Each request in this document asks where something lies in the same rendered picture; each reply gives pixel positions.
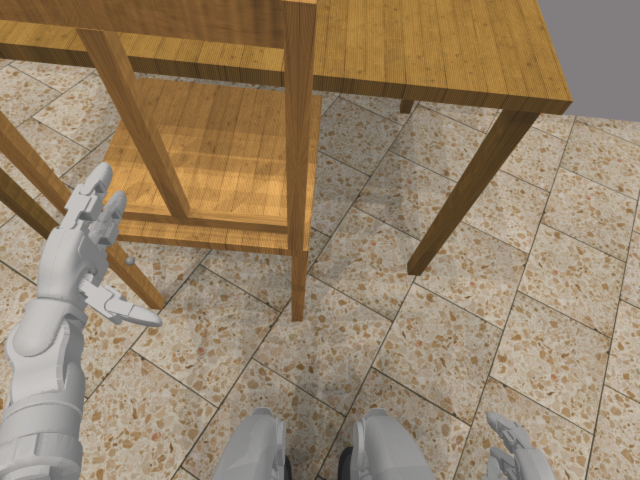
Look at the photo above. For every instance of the right robot hand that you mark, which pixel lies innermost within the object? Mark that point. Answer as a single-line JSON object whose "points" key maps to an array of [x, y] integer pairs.
{"points": [[528, 463]]}

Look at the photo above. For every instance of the table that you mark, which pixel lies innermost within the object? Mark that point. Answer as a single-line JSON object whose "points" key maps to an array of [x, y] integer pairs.
{"points": [[483, 53]]}

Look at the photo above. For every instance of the robot left thigh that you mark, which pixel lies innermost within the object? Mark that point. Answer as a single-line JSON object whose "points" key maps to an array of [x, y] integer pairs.
{"points": [[256, 447]]}

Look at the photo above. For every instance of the left robot shin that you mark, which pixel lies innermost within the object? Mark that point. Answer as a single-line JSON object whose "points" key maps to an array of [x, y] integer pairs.
{"points": [[276, 475]]}

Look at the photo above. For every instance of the left robot forearm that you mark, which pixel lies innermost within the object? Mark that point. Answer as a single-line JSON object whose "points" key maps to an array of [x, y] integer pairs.
{"points": [[39, 429]]}

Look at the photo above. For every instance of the chair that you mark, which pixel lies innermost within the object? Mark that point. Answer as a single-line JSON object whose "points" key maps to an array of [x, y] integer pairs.
{"points": [[201, 165]]}

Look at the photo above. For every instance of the left robot hand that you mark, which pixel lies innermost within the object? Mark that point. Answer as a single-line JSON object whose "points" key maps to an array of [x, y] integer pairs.
{"points": [[73, 248]]}

